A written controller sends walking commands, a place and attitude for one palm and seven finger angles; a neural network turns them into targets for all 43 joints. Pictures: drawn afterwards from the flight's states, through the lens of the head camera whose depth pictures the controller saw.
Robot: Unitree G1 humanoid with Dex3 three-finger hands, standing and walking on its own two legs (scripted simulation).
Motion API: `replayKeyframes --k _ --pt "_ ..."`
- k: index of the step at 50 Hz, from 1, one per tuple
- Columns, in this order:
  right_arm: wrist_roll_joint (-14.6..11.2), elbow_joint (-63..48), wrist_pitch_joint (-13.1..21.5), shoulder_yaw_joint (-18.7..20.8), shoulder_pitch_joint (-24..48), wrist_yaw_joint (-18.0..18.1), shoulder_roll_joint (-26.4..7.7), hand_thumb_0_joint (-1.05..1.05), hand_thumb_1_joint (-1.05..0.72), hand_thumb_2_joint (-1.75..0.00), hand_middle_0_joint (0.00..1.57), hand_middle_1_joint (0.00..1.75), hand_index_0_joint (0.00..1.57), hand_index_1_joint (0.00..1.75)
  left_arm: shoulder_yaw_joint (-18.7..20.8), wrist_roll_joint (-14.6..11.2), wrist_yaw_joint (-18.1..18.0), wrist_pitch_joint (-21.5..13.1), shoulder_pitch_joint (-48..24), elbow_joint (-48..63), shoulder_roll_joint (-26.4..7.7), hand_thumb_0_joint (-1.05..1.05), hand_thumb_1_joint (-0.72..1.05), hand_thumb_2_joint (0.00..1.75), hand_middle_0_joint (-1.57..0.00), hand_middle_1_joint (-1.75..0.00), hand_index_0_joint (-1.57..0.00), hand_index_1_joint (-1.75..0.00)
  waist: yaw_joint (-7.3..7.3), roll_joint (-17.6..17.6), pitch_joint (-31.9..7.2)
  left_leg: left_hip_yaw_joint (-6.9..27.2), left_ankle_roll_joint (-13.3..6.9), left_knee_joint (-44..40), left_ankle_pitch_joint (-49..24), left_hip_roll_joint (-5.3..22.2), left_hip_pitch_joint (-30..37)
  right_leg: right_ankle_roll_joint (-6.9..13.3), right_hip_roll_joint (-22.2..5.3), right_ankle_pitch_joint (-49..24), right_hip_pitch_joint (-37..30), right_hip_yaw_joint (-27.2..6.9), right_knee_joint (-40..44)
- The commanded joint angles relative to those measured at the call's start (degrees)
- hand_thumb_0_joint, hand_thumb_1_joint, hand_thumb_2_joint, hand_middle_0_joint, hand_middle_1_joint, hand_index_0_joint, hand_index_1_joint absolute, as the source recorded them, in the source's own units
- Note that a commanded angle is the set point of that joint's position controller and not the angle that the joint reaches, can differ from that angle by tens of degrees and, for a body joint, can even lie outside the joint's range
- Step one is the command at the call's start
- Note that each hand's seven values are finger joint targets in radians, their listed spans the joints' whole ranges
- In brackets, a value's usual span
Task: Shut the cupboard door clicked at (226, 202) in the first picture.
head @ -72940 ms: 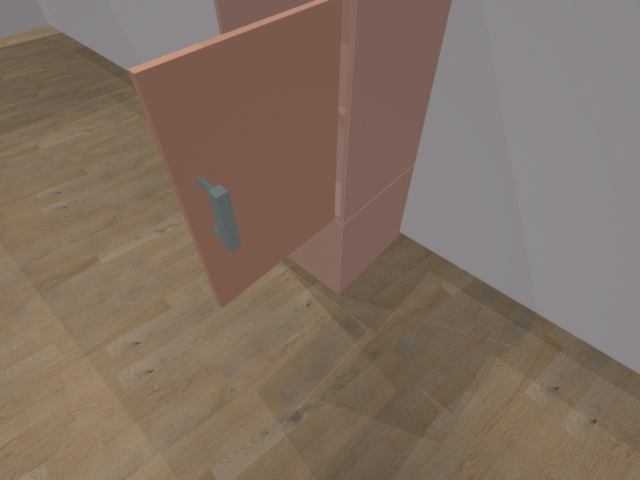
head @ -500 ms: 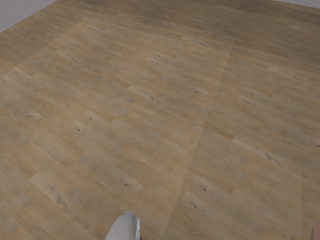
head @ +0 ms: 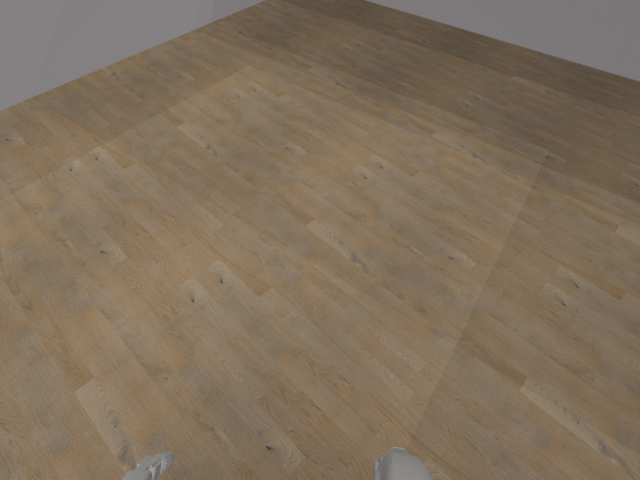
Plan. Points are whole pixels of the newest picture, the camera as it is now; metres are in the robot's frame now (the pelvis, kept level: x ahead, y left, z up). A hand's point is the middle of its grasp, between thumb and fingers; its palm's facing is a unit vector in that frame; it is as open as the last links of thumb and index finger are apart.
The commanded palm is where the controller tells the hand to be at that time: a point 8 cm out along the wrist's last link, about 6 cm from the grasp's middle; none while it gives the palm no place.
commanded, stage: turn to face it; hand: left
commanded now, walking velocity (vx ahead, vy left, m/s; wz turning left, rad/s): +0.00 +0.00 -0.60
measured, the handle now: out of the picture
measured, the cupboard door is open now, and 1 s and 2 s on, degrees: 11 11 11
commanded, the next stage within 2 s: none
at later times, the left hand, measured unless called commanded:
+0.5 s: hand (224, 453) +0.19 +0.15 -0.18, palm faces -0.15 -0.97 -0.20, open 7.3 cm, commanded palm none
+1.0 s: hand (252, 356) +0.34 +0.13 -0.17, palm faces -0.51 -0.82 -0.25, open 7.4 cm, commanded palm none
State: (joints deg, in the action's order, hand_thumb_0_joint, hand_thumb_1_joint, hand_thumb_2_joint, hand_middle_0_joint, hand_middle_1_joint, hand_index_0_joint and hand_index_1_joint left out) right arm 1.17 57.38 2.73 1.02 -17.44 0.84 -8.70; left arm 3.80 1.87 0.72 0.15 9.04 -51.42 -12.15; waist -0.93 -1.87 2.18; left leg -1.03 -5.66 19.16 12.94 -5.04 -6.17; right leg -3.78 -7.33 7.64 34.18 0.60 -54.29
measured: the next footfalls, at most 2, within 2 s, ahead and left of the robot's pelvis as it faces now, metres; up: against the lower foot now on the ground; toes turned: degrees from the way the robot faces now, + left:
right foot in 0.16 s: +0.17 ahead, -0.14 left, +0.00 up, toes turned -8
left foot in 0.60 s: +0.21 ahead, +0.10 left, +0.00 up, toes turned -18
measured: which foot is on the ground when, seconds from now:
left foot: down 0.00-0.20, up 0.22-0.58, down 0.60-1.00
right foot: up 0.00-0.14, down 0.16-0.62, up 0.64-1.00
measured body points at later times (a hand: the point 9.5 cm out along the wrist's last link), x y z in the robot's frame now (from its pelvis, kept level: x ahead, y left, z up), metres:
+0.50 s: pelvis +0.11 -0.03 -0.01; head +0.16 -0.04 +0.44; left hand +0.20 +0.20 -0.16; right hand +0.15 -0.29 -0.15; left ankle +0.15 +0.11 -0.70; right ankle +0.13 -0.13 -0.75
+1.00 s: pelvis +0.14 -0.01 -0.01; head +0.18 -0.03 +0.44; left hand +0.36 +0.17 -0.15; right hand +0.05 -0.26 -0.15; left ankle +0.17 +0.11 -0.75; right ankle +0.06 -0.11 -0.72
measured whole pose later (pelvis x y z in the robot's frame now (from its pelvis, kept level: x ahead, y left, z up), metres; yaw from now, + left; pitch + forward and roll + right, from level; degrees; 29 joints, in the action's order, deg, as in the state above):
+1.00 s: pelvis +0.14 -0.01 -0.01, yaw -33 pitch +1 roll -1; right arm 1.9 52.6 -0.7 2.4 -13.2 1.5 -12.2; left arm 5.5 1.4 2.2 4.6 10.2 -51.0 -15.1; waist -0.7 0.6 4.7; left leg -13.4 1.4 30.8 19.6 8.4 -10.8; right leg -2.1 -2.0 22.9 20.7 3.9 -44.5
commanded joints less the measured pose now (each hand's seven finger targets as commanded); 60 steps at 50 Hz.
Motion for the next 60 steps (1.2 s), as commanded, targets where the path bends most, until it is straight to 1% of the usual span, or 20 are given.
replayKeyframes --k 1,7,8,9,11,14,16,25,28,29,31,32,37,44,49,51,52,53,54,60 --pt "0.01 -0.07 1.08 1.61 -5.14 1.06 -7.37 0.00 -0.90 -0.90 0.20 0.30 0.20 0.30 -0.97 -0.58 -0.63 -0.51 0.52 1.68 -1.19 0.00 0.90 0.90 -0.20 -0.30 -0.20 -0.30 0.01 6.05 0.65 5.82 -3.56 -2.66 -35.13 15.97 2.63 1.79 2.57 -0.68 -4.31 1.60 10.14" --pt "-0.37 1.47 -0.33 2.24 -4.56 1.87 -8.38 0.00 -0.90 -0.90 0.20 0.30 0.20 0.30 0.08 -0.43 -0.71 -1.03 9.41 -1.04 -3.16 0.00 0.90 0.90 -0.20 -0.30 -0.20 -0.30 3.70 4.90 -2.06 0.16 0.38 13.73 -37.83 16.43 1.86 5.17 6.83 -5.92 -22.22 2.86 24.74" --pt "-0.93 0.78 -0.43 2.51 -3.99 1.72 -7.94 0.00 -0.90 -0.90 0.20 0.30 0.20 0.30 0.95 -0.17 -1.00 -1.47 14.55 -2.46 -6.43 0.00 0.90 0.90 -0.20 -0.30 -0.20 -0.30 5.61 -1.24 -4.56 -1.60 2.41 23.48 -27.77 13.22 -5.81 7.37 2.32 -23.85 -31.62 -4.42 24.85" --pt "-1.22 -0.30 -0.22 2.59 -4.72 1.51 -5.61 0.00 -0.90 -0.90 0.20 0.30 0.20 0.30 1.84 0.13 -1.41 -2.09 18.87 -3.74 -9.95 0.00 0.90 0.90 -0.20 -0.30 -0.20 -0.30 5.99 -11.22 -8.33 -6.24 5.67 40.04 5.55 3.96 -18.01 14.96 -11.43 -48.18 -41.03 -20.80 27.03" --pt "-1.13 -1.14 -1.53 2.29 -2.92 1.94 -6.18 0.00 -0.90 -0.90 0.20 0.30 0.20 0.30 1.76 -1.03 -2.44 -1.59 14.84 -2.86 -8.88 0.00 0.90 0.90 -0.20 -0.30 -0.20 -0.30 3.99 -11.58 -8.13 2.67 6.94 51.34 21.70 5.47 -23.63 21.36 -14.50 -43.12 -37.65 -25.95 33.08" --pt "-0.62 -1.45 -3.23 2.24 0.70 1.16 -4.91 0.00 -0.90 -0.90 0.20 0.30 0.20 0.30 1.65 -0.94 -2.88 -0.64 5.92 0.04 -6.17 0.00 0.90 0.90 -0.20 -0.30 -0.20 -0.30 0.81 0.09 -5.00 2.88 7.90 48.95 12.56 8.53 -21.21 17.00 -7.87 -23.83 -24.39 -16.35 35.94" --pt "-0.13 -1.79 -4.19 2.20 0.31 0.78 -3.85 0.00 -0.90 -0.90 0.20 0.30 0.20 0.30 1.80 -0.68 -2.52 -0.74 4.71 0.42 -6.19 0.00 0.90 0.90 -0.20 -0.30 -0.20 -0.30 -0.10 -0.55 -5.35 1.72 8.49 44.99 9.31 8.22 -19.78 15.00 -4.99 -17.71 -20.94 -14.07 36.80" --pt "-0.70 -7.46 -3.55 2.75 7.58 1.05 -5.86 0.00 -0.90 -0.90 0.20 0.30 0.20 0.30 3.33 -0.04 -1.30 0.45 6.22 1.14 -9.28 0.00 0.90 0.90 -0.20 -0.30 -0.20 -0.30 2.24 -6.12 -5.76 1.70 9.06 24.87 10.95 6.05 -16.98 15.00 -3.57 -10.91 -21.81 -22.49 34.26" --pt "-1.12 -6.96 -2.84 2.94 3.81 1.41 -6.74 0.00 -0.90 -0.90 0.20 0.30 0.20 0.30 3.49 -0.47 -1.25 1.16 3.56 2.12 -9.11 0.00 0.90 0.90 -0.20 -0.30 -0.20 -0.30 -0.11 -6.05 -5.81 1.61 8.75 10.09 2.92 5.04 -4.47 11.23 -0.56 -7.66 -14.24 -22.46 30.13" --pt "-0.94 -6.56 -2.20 3.18 1.59 1.76 -8.84 0.00 -0.90 -0.90 0.20 0.30 0.20 0.30 3.13 -0.91 -1.11 1.39 2.70 3.00 -8.00 0.00 0.90 0.90 -0.20 -0.30 -0.20 -0.30 -1.37 -2.08 -6.97 2.93 7.99 3.49 0.45 8.31 2.95 8.64 3.00 -2.04 -9.47 -19.08 26.62" --pt "0.26 -8.26 -2.10 4.45 1.33 2.01 -16.79 0.00 -0.90 -0.90 0.20 0.30 0.20 0.30 2.36 -1.14 -0.44 1.60 2.29 5.09 -5.10 0.00 0.90 0.90 -0.20 -0.30 -0.20 -0.30 -1.65 18.08 -4.55 23.87 -1.77 -5.07 -8.62 31.40 3.30 2.94 11.61 27.24 1.02 -3.59 3.56" --pt "0.67 -9.11 -2.47 3.92 3.11 2.14 -16.09 0.00 -0.90 -0.90 0.20 0.30 0.20 0.30 2.69 -0.63 -0.18 1.90 1.60 5.36 -6.55 0.00 0.90 0.90 -0.20 -0.30 -0.20 -0.30 -0.93 10.82 -2.20 21.17 -4.31 -4.26 -11.84 31.80 -3.06 2.57 8.79 25.35 -1.63 -4.85 -4.51" --pt "0.55 -11.15 -2.20 2.44 9.00 2.25 -12.20 0.00 -0.90 -0.90 0.20 0.30 0.20 0.30 3.18 -0.55 1.11 3.58 5.60 3.16 -6.22 0.00 0.90 0.90 -0.20 -0.30 -0.20 -0.30 2.86 11.31 -1.12 3.43 -0.90 -1.43 -19.50 22.01 -3.14 0.12 6.48 15.32 -1.42 -1.91 -14.47" --pt "0.60 -8.04 -2.47 3.78 1.45 1.62 -13.71 0.00 -0.90 -0.90 0.20 0.30 0.20 0.30 1.83 -0.68 1.53 3.29 -1.48 6.20 -4.59 0.00 0.90 0.90 -0.20 -0.30 -0.20 -0.30 -1.21 13.41 -3.02 -2.07 -1.69 2.92 -29.32 24.14 5.03 0.35 5.11 16.58 -4.07 2.99 1.67" --pt "0.46 -7.59 -2.80 4.58 2.36 0.96 -15.70 0.00 -0.90 -0.90 0.20 0.30 0.20 0.30 1.60 -0.80 1.44 2.44 0.27 5.94 -5.38 0.00 0.90 0.90 -0.20 -0.30 -0.20 -0.30 -0.13 15.12 -4.53 -5.07 0.44 8.98 -29.79 25.09 2.41 2.88 6.92 13.10 -14.83 5.54 16.87" --pt "-0.34 -8.36 -2.88 4.71 4.55 0.56 -15.32 0.00 -0.90 -0.90 0.20 0.30 0.20 0.30 2.42 -0.52 1.12 1.58 7.85 3.52 -8.78 0.00 0.90 0.90 -0.20 -0.30 -0.20 -0.30 4.27 7.36 -7.23 -9.26 5.18 21.17 -20.49 21.41 -5.63 4.81 4.83 -2.89 -29.05 2.69 30.00" --pt "-0.77 -10.59 -3.02 3.58 5.66 0.27 -10.48 0.00 -0.90 -0.90 0.20 0.30 0.20 0.30 3.65 0.04 0.26 0.75 11.84 2.34 -15.53 0.00 0.90 0.90 -0.20 -0.30 -0.20 -0.30 6.33 -12.37 -8.15 -12.05 8.92 34.82 9.65 13.23 -21.77 10.13 -9.39 -23.29 -39.91 -16.44 33.60" --pt "-0.49 -12.26 -3.77 3.17 7.99 0.68 -9.98 0.00 -0.90 -0.90 0.20 0.30 0.20 0.30 3.99 -0.90 -0.62 0.98 13.25 1.52 -17.71 0.00 0.90 0.90 -0.20 -0.30 -0.20 -0.30 6.73 -14.84 -7.42 -5.78 9.93 45.22 25.31 9.52 -27.37 15.75 -16.23 -39.08 -36.56 -23.29 32.03" --pt "-0.61 -11.81 -4.49 2.89 7.82 1.02 -10.27 0.00 -0.90 -0.90 0.20 0.30 0.20 0.30 3.68 -1.01 -1.20 1.12 12.13 2.00 -16.96 0.00 0.90 0.90 -0.20 -0.30 -0.20 -0.30 5.78 -10.46 -6.35 -0.02 9.42 49.81 22.37 10.90 -28.95 17.56 -15.58 -31.75 -34.13 -20.82 32.87" --pt "-0.14 -8.79 -4.78 3.24 6.06 0.27 -9.96 0.00 -0.90 -0.90 0.20 0.30 0.20 0.30 2.27 -0.87 -1.43 0.60 1.96 5.22 -11.27 0.00 0.90 0.90 -0.20 -0.30 -0.20 -0.30 0.96 -5.25 -5.10 0.77 11.20 45.64 7.79 10.61 -25.64 13.41 -4.92 -21.12 -26.73 -12.16 33.08"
